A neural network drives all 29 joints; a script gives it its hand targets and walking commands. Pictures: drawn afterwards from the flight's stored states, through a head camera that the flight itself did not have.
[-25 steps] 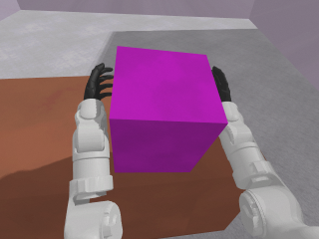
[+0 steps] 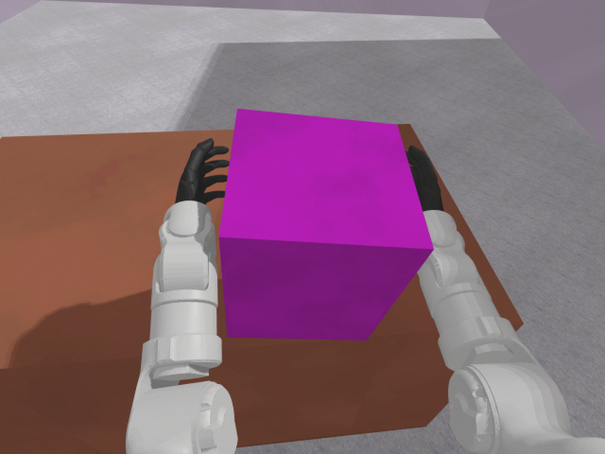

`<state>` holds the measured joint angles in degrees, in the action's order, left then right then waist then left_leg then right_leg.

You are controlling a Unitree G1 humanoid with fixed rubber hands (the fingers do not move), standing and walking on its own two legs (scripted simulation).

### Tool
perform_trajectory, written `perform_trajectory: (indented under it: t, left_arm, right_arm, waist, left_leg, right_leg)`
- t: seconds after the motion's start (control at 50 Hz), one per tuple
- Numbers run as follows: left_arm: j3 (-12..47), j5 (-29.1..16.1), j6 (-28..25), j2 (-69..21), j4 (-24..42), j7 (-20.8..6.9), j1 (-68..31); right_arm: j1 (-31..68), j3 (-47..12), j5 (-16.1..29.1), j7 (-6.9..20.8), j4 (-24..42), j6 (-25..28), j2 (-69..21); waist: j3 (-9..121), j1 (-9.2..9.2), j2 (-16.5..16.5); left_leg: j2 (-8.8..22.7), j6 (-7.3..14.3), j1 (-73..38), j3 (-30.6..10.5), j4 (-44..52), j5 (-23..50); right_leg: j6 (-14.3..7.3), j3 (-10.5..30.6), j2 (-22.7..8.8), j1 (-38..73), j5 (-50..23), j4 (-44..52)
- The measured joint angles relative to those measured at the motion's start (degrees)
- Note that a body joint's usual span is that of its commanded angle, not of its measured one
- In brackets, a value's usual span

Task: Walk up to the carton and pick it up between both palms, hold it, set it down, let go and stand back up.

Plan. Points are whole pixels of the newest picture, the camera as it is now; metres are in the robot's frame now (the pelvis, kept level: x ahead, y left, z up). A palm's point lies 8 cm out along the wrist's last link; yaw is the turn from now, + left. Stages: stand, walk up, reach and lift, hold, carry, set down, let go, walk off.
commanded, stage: set down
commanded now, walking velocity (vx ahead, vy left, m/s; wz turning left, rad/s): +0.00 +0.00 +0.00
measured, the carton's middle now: (308, 236) +0.38 +0.00 +0.10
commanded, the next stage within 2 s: none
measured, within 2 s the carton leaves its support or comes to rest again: rests again in 1.84 s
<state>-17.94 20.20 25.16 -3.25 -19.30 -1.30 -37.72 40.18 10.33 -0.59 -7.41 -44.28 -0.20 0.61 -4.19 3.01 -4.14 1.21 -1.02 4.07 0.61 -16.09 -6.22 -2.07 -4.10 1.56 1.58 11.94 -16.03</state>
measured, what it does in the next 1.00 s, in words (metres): stands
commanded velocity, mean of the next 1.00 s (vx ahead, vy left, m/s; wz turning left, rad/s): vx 0.00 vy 0.00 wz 0.00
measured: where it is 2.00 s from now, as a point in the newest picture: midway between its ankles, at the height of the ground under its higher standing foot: outside the picture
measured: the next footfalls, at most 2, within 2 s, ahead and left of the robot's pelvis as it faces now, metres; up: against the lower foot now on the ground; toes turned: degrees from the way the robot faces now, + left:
none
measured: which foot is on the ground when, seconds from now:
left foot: down 0.00-1.00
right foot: down 0.00-1.00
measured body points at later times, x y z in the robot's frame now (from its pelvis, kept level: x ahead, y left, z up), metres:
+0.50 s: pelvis +0.00 +0.00 +0.00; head +0.01 +0.01 +0.45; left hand +0.41 +0.14 +0.12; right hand +0.40 -0.16 +0.11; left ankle +0.04 +0.13 -0.75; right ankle -0.03 -0.08 -0.75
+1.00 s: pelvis +0.01 +0.00 +0.00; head +0.04 +0.01 +0.45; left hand +0.42 +0.14 +0.08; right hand +0.42 -0.17 +0.09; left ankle +0.04 +0.13 -0.75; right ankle -0.03 -0.08 -0.75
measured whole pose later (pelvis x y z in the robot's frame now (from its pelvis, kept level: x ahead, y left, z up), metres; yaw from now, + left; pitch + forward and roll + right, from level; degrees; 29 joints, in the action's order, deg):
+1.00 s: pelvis +0.01 +0.00 +0.00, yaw -2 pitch +3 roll +0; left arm -22.9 19.4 8.6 -5.2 -35.6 1.6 -36.6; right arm 41.4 22.5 -13.5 -2.1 -53.2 8.2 -1.4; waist 0.2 -0.2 -2.5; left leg 2.4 -1.5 12.8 2.6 -15.3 -5.4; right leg -2.6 -2.2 2.5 -8.5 10.9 -16.3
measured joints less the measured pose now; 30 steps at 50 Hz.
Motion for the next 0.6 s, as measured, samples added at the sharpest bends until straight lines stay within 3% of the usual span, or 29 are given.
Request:
perform_trajectory:
  t: [0.18,0.6]
  left_arm:
    - [0.16,-0.56,-2.54,-0.98,-0.25,1.24,2.87]
    - [-2.59,-0.75,-9.93,-1.8,-11.24,2.53,0.52]
  right_arm:
    - [-1.2,-1.21,0.11,0.37,-0.79,1.66,0.53]
    - [0.15,7.61,-7.56,3.45,-7.32,6.12,-0.76]
  waist:
    - [0.19,-1.14,0.81]
    - [2.92,-2.16,1.82]
  left_leg:
    - [0.38,-0.16,1.19,0.39,-0.44,-0.24]
    - [0.89,-0.39,5.39,0.97,0.26,0.57]
  right_leg:
    - [-0.13,0.4,0.34,-1.04,-0.32,0.24]
    - [-0.45,0.95,0.77,-5.91,-0.92,0.09]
